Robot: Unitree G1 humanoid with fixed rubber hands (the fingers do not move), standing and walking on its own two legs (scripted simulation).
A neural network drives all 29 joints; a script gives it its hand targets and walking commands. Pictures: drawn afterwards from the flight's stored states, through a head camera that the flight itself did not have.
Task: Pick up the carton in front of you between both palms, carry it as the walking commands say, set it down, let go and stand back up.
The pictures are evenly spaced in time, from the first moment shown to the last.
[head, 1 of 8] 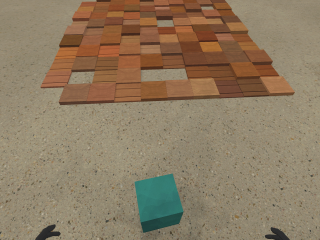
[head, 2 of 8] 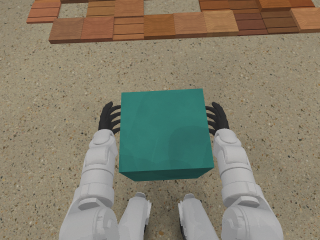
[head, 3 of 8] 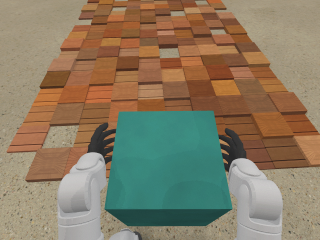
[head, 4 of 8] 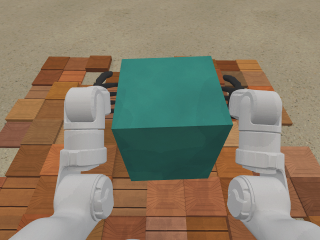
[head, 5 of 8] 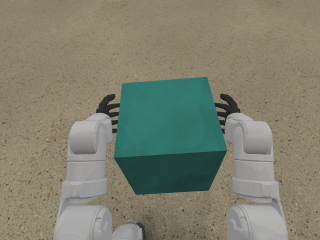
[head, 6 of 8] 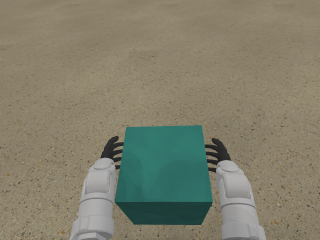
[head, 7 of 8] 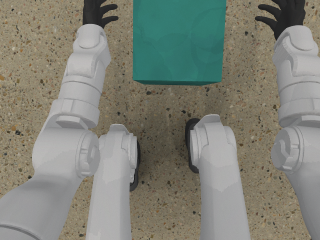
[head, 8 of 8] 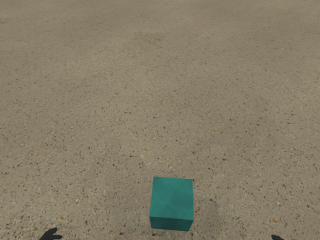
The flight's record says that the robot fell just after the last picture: no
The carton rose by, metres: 0.80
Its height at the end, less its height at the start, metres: +0.00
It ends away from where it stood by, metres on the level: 6.46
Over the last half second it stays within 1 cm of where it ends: yes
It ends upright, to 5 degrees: yes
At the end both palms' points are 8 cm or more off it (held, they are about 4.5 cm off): yes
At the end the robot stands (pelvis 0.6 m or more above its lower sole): yes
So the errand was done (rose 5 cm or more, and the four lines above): yes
